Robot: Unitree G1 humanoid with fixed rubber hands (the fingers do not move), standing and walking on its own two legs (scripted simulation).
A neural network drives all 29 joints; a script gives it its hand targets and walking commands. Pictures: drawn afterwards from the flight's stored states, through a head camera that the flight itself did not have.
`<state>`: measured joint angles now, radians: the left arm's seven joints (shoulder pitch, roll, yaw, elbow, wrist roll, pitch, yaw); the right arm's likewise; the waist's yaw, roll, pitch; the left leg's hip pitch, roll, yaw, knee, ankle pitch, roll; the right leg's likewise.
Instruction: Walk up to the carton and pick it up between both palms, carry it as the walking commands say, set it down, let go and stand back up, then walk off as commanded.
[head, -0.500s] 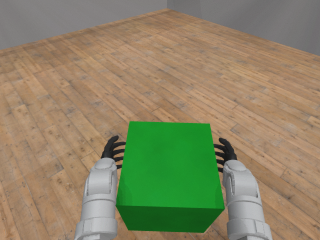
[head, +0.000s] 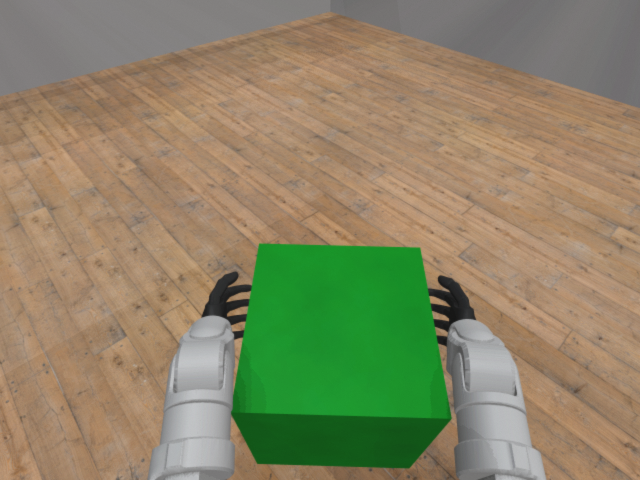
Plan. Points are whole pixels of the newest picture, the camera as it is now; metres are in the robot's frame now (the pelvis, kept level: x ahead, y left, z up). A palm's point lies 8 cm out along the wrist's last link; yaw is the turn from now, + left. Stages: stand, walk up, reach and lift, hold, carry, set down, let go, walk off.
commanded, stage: reach and lift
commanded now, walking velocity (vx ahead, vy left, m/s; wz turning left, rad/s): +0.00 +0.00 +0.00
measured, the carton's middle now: (336, 359) +0.29 +0.00 -0.04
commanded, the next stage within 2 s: hold in 0.48 s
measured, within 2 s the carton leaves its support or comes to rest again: neither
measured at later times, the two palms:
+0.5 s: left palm (215, 336) +0.28 +0.16 +0.04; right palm (462, 338) +0.28 -0.16 +0.04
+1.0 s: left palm (214, 336) +0.28 +0.16 +0.04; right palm (460, 338) +0.28 -0.16 +0.04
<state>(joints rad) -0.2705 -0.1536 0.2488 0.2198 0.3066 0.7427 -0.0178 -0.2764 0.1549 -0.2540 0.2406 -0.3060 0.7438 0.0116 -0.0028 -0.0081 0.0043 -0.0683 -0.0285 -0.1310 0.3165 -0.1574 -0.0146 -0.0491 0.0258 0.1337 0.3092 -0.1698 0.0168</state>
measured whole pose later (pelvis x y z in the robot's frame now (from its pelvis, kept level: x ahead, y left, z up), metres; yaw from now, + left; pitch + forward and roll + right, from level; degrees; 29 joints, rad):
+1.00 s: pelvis +0.00 +0.00 +0.00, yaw +0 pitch -6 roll +0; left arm -0.22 -0.14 0.21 0.20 0.29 0.75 -0.01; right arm -0.23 0.14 -0.22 0.22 -0.28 0.76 0.00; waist 0.00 -0.01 -0.01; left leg -0.06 -0.03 -0.13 0.33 -0.17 -0.01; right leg -0.04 0.02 0.12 0.32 -0.18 0.01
